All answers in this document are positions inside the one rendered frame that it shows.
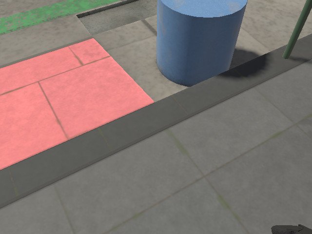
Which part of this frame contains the right robot hand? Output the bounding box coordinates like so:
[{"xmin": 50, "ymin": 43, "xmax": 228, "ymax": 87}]
[{"xmin": 271, "ymin": 224, "xmax": 312, "ymax": 234}]

